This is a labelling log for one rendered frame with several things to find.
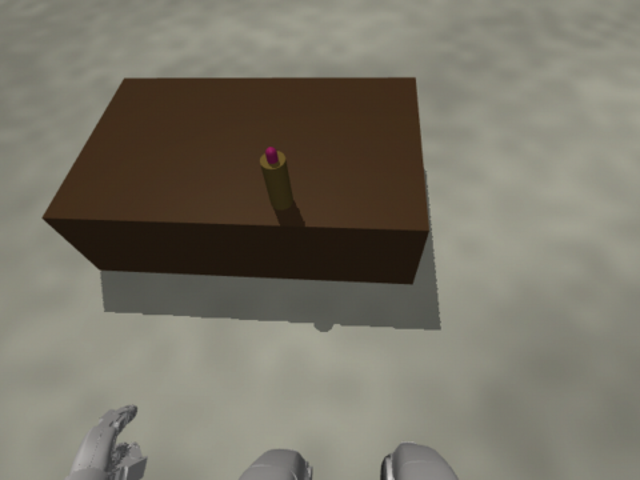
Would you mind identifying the left robot hand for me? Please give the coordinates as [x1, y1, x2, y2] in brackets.
[69, 405, 148, 480]

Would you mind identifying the bottle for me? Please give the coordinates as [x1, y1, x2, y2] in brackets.
[260, 147, 293, 210]

